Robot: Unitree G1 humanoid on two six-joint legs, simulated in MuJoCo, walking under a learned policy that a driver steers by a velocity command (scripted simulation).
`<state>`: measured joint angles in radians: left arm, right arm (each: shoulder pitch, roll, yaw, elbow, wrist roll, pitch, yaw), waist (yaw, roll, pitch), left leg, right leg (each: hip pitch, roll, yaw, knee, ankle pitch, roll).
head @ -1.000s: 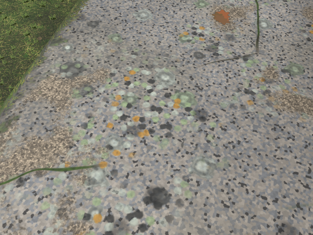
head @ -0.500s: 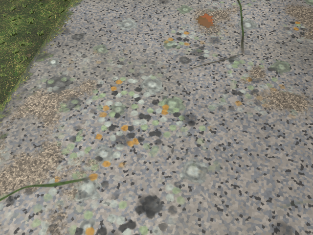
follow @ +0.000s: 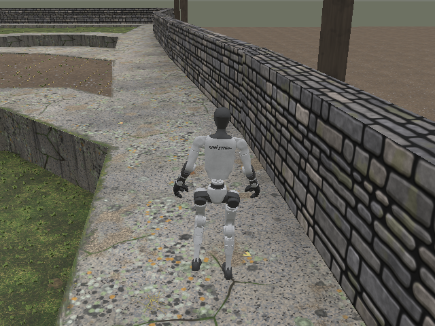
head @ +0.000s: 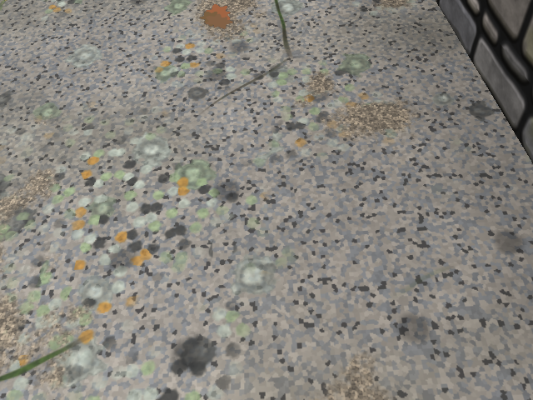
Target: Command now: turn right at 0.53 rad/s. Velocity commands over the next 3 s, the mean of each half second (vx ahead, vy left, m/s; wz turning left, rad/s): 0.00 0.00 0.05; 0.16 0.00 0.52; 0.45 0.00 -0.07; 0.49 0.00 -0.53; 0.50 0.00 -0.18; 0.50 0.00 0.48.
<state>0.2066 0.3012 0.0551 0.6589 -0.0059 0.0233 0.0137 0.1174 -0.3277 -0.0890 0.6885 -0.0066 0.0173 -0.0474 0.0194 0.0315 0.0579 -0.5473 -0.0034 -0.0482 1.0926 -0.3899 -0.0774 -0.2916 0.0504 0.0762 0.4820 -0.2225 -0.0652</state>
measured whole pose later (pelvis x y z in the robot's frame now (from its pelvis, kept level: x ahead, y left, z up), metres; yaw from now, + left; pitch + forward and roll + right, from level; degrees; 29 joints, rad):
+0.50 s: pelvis +0.02 +0.02 -0.01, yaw +5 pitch +1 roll -1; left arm 0.18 0.29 0.07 0.69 0.02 0.03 0.02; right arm 0.18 -0.31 -0.06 0.67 0.01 0.01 -0.01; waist 0.00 0.02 0.04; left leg -0.35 -0.01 -0.14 0.66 -0.32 -0.03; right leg -0.26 0.06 -0.02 0.57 -0.33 -0.05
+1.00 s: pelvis +0.07 +0.10 +0.01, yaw +22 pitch +2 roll -2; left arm 0.13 0.33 0.08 0.69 0.00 -0.07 -0.01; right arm 0.39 -0.27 -0.04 0.66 0.01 -0.04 -0.01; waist -0.04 -0.03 0.01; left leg -0.13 -0.04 -0.10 0.35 -0.25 0.07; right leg -0.58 -0.04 0.05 0.87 -0.16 0.04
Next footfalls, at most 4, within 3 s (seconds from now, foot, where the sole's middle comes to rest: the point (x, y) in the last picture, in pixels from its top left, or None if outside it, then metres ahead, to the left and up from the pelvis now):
0.24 left None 0.07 0.16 -0.78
0.78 left None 0.03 0.18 -0.78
1.26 right None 0.39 0.09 -0.78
1.72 left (163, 334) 0.60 0.37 -0.78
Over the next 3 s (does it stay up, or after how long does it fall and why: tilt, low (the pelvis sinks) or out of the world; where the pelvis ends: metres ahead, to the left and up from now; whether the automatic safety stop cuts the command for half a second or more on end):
stays up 1.14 0.24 0.00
